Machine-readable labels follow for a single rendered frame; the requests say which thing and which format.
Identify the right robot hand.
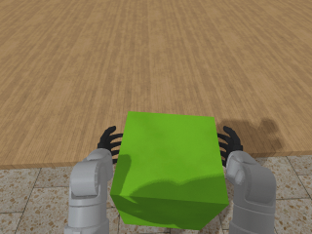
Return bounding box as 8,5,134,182
217,126,244,167

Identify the left robot forearm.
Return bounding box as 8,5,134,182
63,148,114,234

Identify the right robot forearm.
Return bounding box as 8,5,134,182
225,150,277,234

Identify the left robot hand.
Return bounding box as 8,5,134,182
97,126,123,164

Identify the carton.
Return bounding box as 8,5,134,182
109,111,229,231

